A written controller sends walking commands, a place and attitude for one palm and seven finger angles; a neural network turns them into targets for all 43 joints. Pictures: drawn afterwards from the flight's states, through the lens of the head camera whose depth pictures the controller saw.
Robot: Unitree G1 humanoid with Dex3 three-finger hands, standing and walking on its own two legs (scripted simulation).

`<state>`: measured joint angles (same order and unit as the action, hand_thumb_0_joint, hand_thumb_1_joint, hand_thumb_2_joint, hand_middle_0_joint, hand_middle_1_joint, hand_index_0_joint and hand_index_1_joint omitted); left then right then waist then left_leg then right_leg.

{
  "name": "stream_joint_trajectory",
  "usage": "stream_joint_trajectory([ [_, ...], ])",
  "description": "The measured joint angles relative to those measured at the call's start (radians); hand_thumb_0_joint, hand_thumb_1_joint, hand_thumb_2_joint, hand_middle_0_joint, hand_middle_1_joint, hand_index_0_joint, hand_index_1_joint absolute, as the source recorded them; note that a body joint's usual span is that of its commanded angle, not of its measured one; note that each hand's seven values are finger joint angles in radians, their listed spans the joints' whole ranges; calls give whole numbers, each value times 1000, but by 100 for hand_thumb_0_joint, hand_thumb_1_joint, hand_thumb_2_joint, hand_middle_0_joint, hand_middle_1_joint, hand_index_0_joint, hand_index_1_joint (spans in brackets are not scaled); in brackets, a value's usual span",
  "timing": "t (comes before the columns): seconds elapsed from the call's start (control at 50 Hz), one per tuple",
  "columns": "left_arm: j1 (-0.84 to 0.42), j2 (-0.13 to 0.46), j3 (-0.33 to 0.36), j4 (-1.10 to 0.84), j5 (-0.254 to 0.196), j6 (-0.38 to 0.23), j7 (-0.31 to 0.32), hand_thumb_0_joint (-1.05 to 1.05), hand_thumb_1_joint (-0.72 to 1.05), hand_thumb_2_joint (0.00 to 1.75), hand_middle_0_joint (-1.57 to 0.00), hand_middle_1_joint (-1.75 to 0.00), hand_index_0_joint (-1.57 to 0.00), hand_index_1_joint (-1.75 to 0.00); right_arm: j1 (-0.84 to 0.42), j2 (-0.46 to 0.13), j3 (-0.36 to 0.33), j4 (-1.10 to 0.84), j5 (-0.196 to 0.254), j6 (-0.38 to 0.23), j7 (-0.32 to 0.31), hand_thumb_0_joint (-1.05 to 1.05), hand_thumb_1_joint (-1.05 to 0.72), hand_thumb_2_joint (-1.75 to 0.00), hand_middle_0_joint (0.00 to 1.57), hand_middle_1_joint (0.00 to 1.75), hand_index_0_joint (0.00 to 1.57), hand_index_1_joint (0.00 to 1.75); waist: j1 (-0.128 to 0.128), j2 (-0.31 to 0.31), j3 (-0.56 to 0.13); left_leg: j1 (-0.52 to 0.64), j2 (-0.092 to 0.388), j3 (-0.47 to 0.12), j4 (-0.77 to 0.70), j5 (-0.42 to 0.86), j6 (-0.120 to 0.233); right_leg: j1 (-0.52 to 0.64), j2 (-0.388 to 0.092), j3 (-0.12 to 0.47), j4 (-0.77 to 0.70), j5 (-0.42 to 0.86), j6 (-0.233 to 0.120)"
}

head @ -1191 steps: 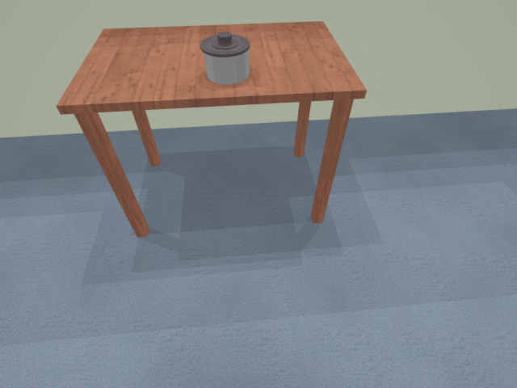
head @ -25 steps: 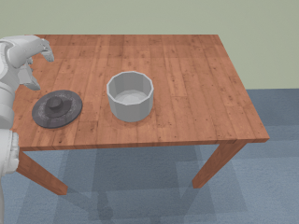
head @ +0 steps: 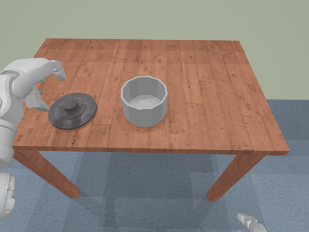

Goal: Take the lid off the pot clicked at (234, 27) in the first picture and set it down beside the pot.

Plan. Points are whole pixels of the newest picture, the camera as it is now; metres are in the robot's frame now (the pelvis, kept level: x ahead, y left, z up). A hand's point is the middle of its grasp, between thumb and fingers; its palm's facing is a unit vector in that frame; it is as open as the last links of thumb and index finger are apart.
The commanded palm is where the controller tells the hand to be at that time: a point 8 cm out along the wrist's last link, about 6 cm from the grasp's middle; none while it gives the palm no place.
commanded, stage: draw the hand back to the body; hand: left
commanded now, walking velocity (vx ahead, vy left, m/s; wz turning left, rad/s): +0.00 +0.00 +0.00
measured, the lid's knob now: (70, 105) +0.49 +0.29 +0.00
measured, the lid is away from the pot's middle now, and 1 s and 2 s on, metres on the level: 0.25 0.25 0.25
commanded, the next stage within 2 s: step back with the hand held close in 1.76 s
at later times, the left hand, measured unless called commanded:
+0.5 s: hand (56, 86) +0.38 +0.22 +0.20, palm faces +0.39 -0.88 -0.27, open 10.0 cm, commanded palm +0.32 +0.26 +0.20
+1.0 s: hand (55, 118) +0.30 +0.20 +0.19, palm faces +0.42 -0.87 -0.26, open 7.7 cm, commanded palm +0.24 +0.24 +0.19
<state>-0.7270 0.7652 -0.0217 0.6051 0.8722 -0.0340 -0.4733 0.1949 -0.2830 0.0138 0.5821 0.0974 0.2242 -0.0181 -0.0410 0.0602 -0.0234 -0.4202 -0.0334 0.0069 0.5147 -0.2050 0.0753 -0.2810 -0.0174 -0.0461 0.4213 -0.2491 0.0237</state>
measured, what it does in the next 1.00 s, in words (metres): shifts its weight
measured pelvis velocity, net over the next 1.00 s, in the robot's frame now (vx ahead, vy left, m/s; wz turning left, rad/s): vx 0.02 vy -0.06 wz -0.03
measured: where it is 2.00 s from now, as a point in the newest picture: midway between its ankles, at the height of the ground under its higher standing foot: outside the picture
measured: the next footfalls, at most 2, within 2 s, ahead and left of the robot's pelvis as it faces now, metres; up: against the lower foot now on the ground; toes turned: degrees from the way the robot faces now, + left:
none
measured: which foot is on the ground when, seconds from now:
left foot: down 0.00-1.00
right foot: down 0.00-1.00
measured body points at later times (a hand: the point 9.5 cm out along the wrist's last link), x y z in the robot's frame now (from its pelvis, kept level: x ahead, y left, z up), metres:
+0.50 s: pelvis +0.02 -0.04 +0.01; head +0.03 -0.05 +0.46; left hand +0.35 +0.26 +0.21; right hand +0.16 -0.30 -0.10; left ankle +0.03 +0.07 -0.74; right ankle -0.03 -0.15 -0.74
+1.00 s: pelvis +0.02 -0.06 +0.01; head +0.00 -0.08 +0.46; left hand +0.27 +0.24 +0.20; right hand +0.20 -0.29 -0.08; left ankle +0.03 +0.07 -0.74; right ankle -0.03 -0.15 -0.74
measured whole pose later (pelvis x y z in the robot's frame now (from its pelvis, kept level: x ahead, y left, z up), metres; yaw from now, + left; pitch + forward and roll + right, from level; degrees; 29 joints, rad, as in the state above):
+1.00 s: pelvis +0.02 -0.06 +0.01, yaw -2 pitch -4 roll +0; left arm 0.05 0.37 0.34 -0.07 -0.12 -0.09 0.08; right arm 0.15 -0.25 0.03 0.65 0.04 -0.05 -0.06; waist 0.04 0.06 0.03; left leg -0.13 0.03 0.02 0.41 -0.22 -0.01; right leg -0.03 0.05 -0.03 0.36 -0.27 -0.05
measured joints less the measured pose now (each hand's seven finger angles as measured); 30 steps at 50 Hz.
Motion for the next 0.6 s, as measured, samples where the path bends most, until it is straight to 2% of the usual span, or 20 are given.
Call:
stream_joint_trajectory([
  [0.02,4,-18,24,6,-129,-1,30,0,-3,71,-39,-82,-39,-82,1,4,-2,-10,0,-13,-6,1,-90,-90,20,30,20,30,11,-1,12,14,0,0,-3,0,-2,12,1,0,0,-1,-6],
  [0.06,30,-79,77,3,-412,-26,152,0,-3,71,-39,-82,-39,-82,11,12,9,-26,-2,-63,-25,1,-90,-90,20,30,20,30,38,-8,43,58,2,6,-17,0,-7,48,2,7,-3,-5,-23],
  [0.08,53,-116,100,-12,-525,-38,216,0,-3,71,-39,-82,-39,-82,14,18,21,-26,-4,-87,-34,1,-90,-90,20,30,20,30,47,-15,52,79,3,11,-27,1,-10,65,2,12,-8,-5,-24],
  [0.1,77,-151,125,-32,-614,-49,272,0,-3,71,-39,-82,-39,-82,12,25,34,-20,-8,-107,-40,1,-90,-90,20,30,20,30,52,-25,56,98,4,15,-36,1,-12,81,3,17,-14,-4,-22],
  [0.12,103,-182,151,-55,-681,-57,321,0,-3,71,-40,-82,-39,-82,9,33,46,-12,-12,-125,-43,1,-90,-90,20,30,20,30,53,-35,57,114,7,18,-44,1,-15,94,5,21,-21,-3,-19],
  [0.16,147,-234,196,-104,-770,-59,400,0,-3,71,-39,-82,-39,-82,5,49,61,0,-22,-157,-47,1,-90,-90,20,30,20,30,49,-51,58,142,13,24,-55,-1,-21,120,11,27,-33,0,-17],
  [0.24,232,-289,273,-202,-856,-57,495,0,-1,71,-39,-80,-38,-80,4,60,63,13,-42,-213,-44,1,-90,-90,20,30,20,30,31,-57,58,184,25,32,-66,-11,-33,161,21,37,-51,-1,-20],
  [0.32,329,-306,323,-291,-903,-52,531,0,5,72,-37,-77,-36,-77,11,48,46,28,-50,-237,-36,1,-90,-90,20,30,20,30,22,-42,51,209,34,39,-70,-21,-41,181,29,45,-54,-9,-23],
  [0.4,412,-313,346,-365,-928,-44,542,0,12,74,-36,-73,-35,-73,23,27,26,53,-49,-243,-34,1,-90,-90,20,30,20,30,28,-29,47,223,41,37,-69,-29,-49,193,37,44,-50,-19,-32],
  [0.6,544,-336,361,-482,-955,-32,558,0,34,79,-31,-61,-30,-61,15,-1,0,89,-43,-250,-41,1,-90,-90,20,30,20,30,50,-12,49,248,51,19,-77,-29,-70,214,48,28,-38,-35,-53],
])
